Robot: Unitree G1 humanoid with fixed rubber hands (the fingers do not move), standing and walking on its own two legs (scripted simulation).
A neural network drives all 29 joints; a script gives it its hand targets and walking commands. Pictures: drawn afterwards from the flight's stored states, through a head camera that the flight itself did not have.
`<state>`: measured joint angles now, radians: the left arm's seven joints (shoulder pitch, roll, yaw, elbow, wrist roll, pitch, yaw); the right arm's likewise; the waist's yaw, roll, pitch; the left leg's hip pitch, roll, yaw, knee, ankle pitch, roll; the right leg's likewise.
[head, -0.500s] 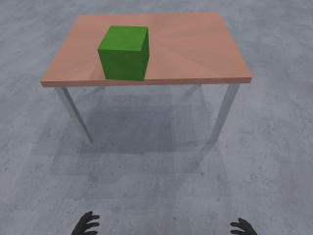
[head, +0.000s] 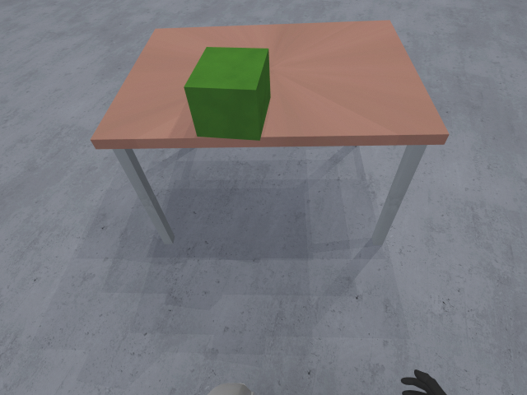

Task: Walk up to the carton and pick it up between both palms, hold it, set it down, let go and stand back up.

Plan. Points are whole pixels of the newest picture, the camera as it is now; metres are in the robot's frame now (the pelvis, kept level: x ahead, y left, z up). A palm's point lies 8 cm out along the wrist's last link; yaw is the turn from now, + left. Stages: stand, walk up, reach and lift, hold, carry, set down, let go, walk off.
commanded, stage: walk up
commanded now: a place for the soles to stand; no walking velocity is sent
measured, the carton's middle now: (232, 92) +0.88 +0.16 -0.04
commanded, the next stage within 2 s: none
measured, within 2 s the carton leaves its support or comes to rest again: neither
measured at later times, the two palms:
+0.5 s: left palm (106, 297) +0.28 +0.34 -0.09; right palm (359, 392) +0.15 -0.11 -0.09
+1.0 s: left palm (120, 252) +0.38 +0.34 -0.09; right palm (348, 240) +0.43 -0.13 -0.11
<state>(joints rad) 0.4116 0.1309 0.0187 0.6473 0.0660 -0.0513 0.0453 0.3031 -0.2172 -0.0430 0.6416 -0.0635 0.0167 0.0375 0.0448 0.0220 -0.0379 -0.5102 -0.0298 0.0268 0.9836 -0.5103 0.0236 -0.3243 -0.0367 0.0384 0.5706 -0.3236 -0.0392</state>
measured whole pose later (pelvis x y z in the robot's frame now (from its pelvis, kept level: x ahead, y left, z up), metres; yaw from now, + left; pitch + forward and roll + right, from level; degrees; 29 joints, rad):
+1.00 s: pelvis +0.33 +0.11 +0.01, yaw +0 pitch -1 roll +1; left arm 0.39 0.12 0.06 0.70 0.04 -0.10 0.03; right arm 0.32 -0.22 -0.06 0.64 -0.05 -0.01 0.03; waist 0.03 0.05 0.03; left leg -0.60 0.05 -0.01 1.19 -0.30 -0.03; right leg -0.23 0.00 -0.12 0.47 -0.23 -0.07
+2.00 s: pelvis +0.44 +0.15 +0.00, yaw -6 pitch -1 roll +0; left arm 0.28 0.12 0.00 0.70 0.01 -0.03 0.00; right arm 0.31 -0.15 -0.01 0.74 -0.02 -0.02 0.02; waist -0.02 0.00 0.02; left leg -0.28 0.04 0.17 0.49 -0.19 0.04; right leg -0.22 0.00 -0.05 0.53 -0.29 -0.03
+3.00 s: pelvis +0.44 +0.18 +0.00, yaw -6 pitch +0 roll +0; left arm 0.31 0.14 0.02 0.70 0.03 -0.02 0.02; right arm 0.26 -0.16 -0.02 0.70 -0.02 0.00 0.01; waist 0.00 0.02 0.04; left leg -0.30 0.00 0.18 0.48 -0.19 0.08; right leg -0.25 -0.03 -0.02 0.52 -0.27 0.02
